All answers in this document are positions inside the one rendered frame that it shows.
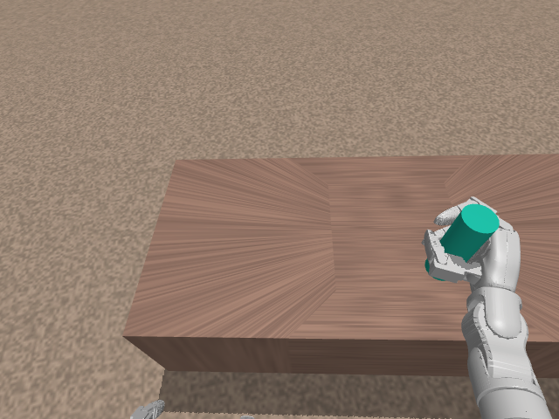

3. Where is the can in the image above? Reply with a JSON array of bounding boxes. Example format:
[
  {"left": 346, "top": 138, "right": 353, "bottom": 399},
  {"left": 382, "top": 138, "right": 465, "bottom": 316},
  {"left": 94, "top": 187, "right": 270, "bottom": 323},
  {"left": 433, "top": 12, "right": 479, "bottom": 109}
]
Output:
[{"left": 425, "top": 204, "right": 500, "bottom": 281}]

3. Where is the right robot arm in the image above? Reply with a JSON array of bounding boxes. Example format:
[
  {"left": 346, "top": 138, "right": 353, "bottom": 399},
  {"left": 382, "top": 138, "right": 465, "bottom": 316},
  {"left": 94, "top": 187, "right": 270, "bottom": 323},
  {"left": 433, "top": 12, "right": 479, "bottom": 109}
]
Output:
[{"left": 461, "top": 286, "right": 552, "bottom": 419}]

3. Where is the left robot hand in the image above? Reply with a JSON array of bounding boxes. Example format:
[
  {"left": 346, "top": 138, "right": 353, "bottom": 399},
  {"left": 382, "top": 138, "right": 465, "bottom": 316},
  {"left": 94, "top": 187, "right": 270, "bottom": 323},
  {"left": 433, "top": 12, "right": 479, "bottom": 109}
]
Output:
[{"left": 130, "top": 400, "right": 164, "bottom": 419}]

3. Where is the right robot hand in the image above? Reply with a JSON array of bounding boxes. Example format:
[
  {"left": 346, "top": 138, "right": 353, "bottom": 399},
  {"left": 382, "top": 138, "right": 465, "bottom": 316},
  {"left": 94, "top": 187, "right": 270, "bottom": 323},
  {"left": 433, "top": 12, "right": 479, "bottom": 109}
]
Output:
[{"left": 421, "top": 196, "right": 521, "bottom": 292}]

